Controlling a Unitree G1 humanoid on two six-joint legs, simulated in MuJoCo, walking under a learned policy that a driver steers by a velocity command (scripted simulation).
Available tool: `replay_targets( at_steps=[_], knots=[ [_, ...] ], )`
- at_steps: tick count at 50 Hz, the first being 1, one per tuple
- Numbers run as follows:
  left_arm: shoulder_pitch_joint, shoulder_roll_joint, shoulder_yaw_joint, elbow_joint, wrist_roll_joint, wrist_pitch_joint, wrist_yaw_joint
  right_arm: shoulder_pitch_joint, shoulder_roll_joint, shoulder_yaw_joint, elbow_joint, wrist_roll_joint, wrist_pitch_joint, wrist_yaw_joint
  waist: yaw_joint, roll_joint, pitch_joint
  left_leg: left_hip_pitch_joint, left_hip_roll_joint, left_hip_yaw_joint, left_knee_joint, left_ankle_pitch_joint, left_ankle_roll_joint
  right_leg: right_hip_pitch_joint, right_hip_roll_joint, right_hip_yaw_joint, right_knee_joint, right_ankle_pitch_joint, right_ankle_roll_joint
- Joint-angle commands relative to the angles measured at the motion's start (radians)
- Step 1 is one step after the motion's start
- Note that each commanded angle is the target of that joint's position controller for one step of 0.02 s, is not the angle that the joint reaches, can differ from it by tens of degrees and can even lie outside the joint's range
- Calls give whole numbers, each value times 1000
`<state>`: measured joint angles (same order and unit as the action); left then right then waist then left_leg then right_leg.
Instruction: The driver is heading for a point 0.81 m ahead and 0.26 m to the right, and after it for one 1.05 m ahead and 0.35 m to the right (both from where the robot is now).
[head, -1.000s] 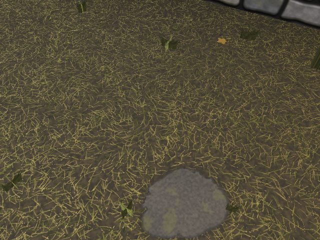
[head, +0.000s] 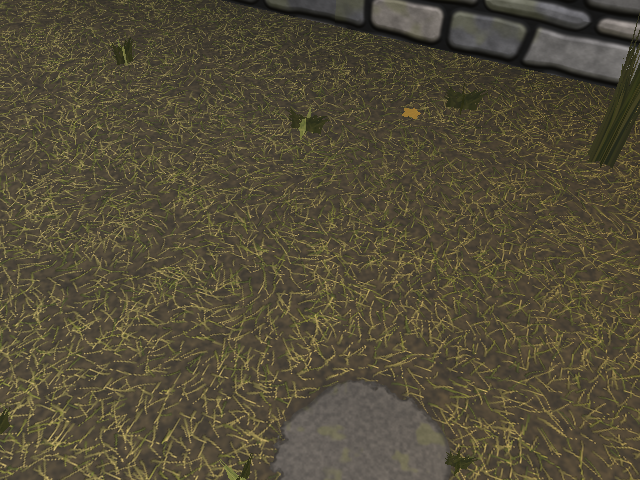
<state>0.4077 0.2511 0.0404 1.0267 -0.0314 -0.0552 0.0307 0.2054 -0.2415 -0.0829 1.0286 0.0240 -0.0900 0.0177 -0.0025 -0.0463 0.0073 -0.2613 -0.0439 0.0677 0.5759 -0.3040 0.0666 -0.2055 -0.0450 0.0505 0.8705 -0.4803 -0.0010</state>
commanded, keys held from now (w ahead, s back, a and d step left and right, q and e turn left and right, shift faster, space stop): w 0.12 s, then no key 0.72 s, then e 0.12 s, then w+e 0.04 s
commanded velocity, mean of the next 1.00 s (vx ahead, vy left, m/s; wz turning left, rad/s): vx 0.15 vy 0.00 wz -0.03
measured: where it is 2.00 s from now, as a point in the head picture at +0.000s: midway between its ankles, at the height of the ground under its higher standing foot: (428, 401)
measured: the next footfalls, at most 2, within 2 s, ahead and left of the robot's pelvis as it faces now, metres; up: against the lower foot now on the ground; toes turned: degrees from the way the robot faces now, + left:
right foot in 0.38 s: +0.32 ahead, -0.13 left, +0.00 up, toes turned -1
left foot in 0.70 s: +0.26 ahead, +0.09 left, +0.00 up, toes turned +1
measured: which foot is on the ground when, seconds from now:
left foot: down 0.00-0.38, up 0.40-0.68, down 0.70-1.00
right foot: up 0.00-0.36, down 0.38-1.00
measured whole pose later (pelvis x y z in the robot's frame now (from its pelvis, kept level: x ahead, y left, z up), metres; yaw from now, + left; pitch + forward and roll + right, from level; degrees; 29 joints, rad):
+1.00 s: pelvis +0.24 -0.03 +0.00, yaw -2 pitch +0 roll +1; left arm 0.17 0.26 0.05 0.95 -0.01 0.01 0.02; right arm 0.21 -0.23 -0.05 1.06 0.00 -0.01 -0.07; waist 0.00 -0.02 0.03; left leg -0.23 0.02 0.05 0.55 -0.33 -0.01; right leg -0.35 0.02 -0.01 0.56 -0.22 -0.04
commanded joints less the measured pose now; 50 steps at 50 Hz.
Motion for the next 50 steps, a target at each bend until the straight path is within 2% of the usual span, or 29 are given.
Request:
replay_targets(
  at_steps=[1, 2, 4, 7, 9, 11, 13, 15, 17, 18, 19, 20, 21, 22, 23, 24, 26, 28, 31, 33, 34, 35, 36, 38, 40, 42, 45, 48, 50],
  knots=[
    [-129, 86, 17, -134, -29, -58, -15, 134, -103, 1, 0, -15, -28, 6, -57, 140, 48, 354, 376, -622, -406, -175, 202, -584, -29, 62, 399, 60, -67],
    [-139, 82, 22, -133, -19, -62, -18, 94, -96, 9, -11, -15, -29, 8, -36, 104, 77, 311, 342, -522, -424, -122, 174, -588, -64, 46, 351, 146, -78],
    [-144, 93, 37, -131, 1, -53, -24, 87, -64, 26, -11, -22, -20, 4, -14, 112, 75, 251, 273, -362, -448, 42, 128, -516, -101, 22, 256, 244, -67],
    [-204, 67, 36, -154, 11, -35, -30, 138, -101, 28, 3, -25, -8, -17, -17, 95, 93, 221, 248, -251, -466, 276, 140, -518, -93, -30, 128, 313, -12],
    [-289, 36, 23, -189, 18, -32, -29, 128, -129, 29, -2, -33, 3, -32, -23, 90, 105, 164, 224, -165, -440, 500, 129, -465, -67, -60, -44, 370, 15],
    [-352, 20, 11, -206, 19, -30, -34, 145, -144, 28, 3, -35, 13, -38, -41, 118, 86, 109, 190, -98, -412, 600, 109, -344, -21, -101, -188, 457, 22],
    [-379, 36, 12, -215, 15, -22, -39, 178, -148, 27, 21, -25, 19, -39, -47, 135, 63, 125, 209, -98, -382, 632, 104, -277, 1, -97, -246, 510, 12],
    [-370, 63, 18, -218, 16, -19, -44, 155, -142, 27, 26, -14, 24, -41, -19, 142, 48, 176, 235, -107, -329, 669, 84, -246, 3, -60, -295, 514, -19],
    [-276, 108, 38, -188, 29, -23, -45, 107, -152, 22, 20, -10, 31, -44, 48, 136, -8, 216, 234, -109, -214, 737, 52, -126, 29, -61, -351, 521, -57],
    [-188, 138, 53, -154, 36, -26, -42, 105, -142, 24, 18, -13, 35, -43, 87, 111, -61, 213, 190, -97, -92, 745, 28, -3, 46, -74, -398, 590, -78],
    [-108, 196, 66, -135, 47, -28, -36, 151, -120, 32, 13, -32, 36, -42, 95, 16, -154, 118, 123, -59, 95, 526, -16, 193, -65, 20, -367, 967, -110],
    [-76, 218, 57, -132, 67, -18, -34, 312, -7, 65, 40, -48, 34, -37, 26, -202, -303, -119, 0, -39, 429, -127, -81, 468, -314, 305, -345, 1245, -288],
    [-69, 145, 35, -124, 51, -11, -44, 334, -23, 62, 64, -25, 36, -29, 31, -193, -400, -122, -16, -159, 579, -386, -103, 424, -357, 450, -439, 1095, -356],
    [-164, 130, 29, -140, 31, -11, -50, 266, -89, 45, 49, -3, 45, -28, 19, -114, -277, -174, 27, -166, 641, -367, -105, 283, -319, 385, -495, 820, -319],
    [-254, 109, 21, -158, 29, -8, -47, 178, -99, 40, 30, 3, 56, -37, 9, -48, -165, -213, 61, -137, 636, -310, -106, 162, -272, 313, -539, 627, -272],
    [-315, 87, 10, -166, 39, -9, -45, 129, -97, 35, 22, -3, 71, -49, -5, -13, -96, -200, 91, -131, 582, -258, -108, 38, -236, 251, -582, 526, -239],
    [-368, 85, 8, -163, 58, -6, -42, 131, -77, 34, 22, -18, 95, -65, -44, -49, -56, -81, 115, -122, 419, -185, -106, -124, -172, 160, -630, 409, -197],
    [-355, 86, 7, -152, 67, -2, -34, 133, -55, 38, 28, -25, 101, -74, -48, -69, -70, -13, 104, -100, 273, -175, -105, -154, -150, 125, -641, 381, -206],
    [-351, 106, 10, -145, 46, 10, -20, 113, -62, 38, 34, -31, 111, -71, -48, -65, -94, 82, 93, -81, 89, -8, -93, -173, -148, 130, -666, 134, -201],
    [-349, 99, 7, -134, 32, 21, -14, 110, -62, 37, 44, -44, 113, -61, -62, -53, -53, 163, 78, -58, -21, 102, -68, -249, -119, 111, -678, -54, -151],
    [-322, 80, 0, -119, 33, 23, -14, 99, -66, 39, 39, -55, 113, -59, -60, -31, -21, 169, 96, -79, -77, 118, -50, -269, -99, 101, -678, -119, -110],
    [-301, 76, -1, -110, 38, 26, -16, 85, -85, 40, 28, -56, 111, -60, -43, 3, 22, 135, 139, -124, -153, 78, -26, -266, -71, 81, -645, -117, -72],
    [-268, 82, 6, -114, 38, 32, -12, 59, -152, 25, 37, -38, 107, -63, 9, 120, 63, -4, 133, -130, -171, -101, 1, -198, -8, 10, -619, -40, -45],
    [-272, 76, 5, -106, 43, 35, -4, 24, -93, 37, 39, -37, 84, -61, 12, 158, 58, -123, 127, -138, -244, -170, -21, -34, 13, -23, -526, 120, -36],
    [-242, 70, 4, -87, 45, 36, -1, -4, -84, 37, 38, -34, 65, -60, 24, 154, 36, -105, 122, -134, -243, -86, -47, 8, 17, -38, -492, 210, -48],
    [-238, 66, 4, -74, 43, 34, -4, 20, -77, 40, 47, -29, 57, -59, 14, 104, 15, -50, 115, -122, -217, 3, -52, -1, 12, -36, -488, 258, -61],
    [-305, 104, 15, -113, 26, 35, -7, 31, -133, 20, 29, -24, 60, -76, -14, 70, -1, 32, 108, -92, -149, 98, -39, -83, 18, -19, -440, 369, -82],
    [-319, 103, 25, -148, 18, 46, -7, 85, -142, 5, 23, -23, 75, -96, -31, 71, -32, 79, 134, -94, -110, 164, -15, -148, 30, -9, -358, 466, -98],
    [-323, 73, 24, -165, 17, 55, -7, 149, -160, -8, 20, -21, 78, -103, -59, 130, -45, 150, 227, -193, -183, -55, 47, -270, 77, -47, -248, 197, -81]
  ],
)
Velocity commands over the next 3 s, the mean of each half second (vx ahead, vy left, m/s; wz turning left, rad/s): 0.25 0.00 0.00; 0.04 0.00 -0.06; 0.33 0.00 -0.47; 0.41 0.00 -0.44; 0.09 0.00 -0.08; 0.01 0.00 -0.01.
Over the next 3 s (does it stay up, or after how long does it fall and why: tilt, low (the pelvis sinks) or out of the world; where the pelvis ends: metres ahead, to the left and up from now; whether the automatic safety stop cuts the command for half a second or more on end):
stays up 0.78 -0.28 0.01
